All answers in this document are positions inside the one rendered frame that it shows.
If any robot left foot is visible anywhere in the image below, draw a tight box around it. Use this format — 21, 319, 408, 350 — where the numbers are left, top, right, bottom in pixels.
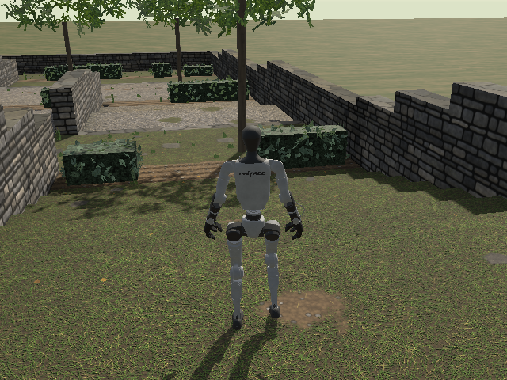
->
232, 309, 244, 330

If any left robot forearm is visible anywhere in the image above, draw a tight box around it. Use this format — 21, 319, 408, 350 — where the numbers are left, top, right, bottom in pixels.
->
206, 192, 222, 225

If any left robot shin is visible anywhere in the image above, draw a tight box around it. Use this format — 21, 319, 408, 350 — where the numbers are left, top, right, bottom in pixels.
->
230, 266, 242, 319

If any left robot hand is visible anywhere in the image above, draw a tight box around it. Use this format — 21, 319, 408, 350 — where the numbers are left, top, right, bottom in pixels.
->
204, 222, 223, 240

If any right robot upper arm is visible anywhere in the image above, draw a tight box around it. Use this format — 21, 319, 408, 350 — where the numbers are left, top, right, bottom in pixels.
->
269, 159, 292, 203

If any right robot hand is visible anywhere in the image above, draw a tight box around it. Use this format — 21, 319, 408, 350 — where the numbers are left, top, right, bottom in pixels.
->
285, 221, 303, 240

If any right robot forearm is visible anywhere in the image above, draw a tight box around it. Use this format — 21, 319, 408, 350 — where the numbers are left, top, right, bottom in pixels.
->
284, 191, 301, 225

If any left robot upper arm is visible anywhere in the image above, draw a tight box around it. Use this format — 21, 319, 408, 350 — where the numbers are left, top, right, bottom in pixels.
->
213, 160, 236, 204

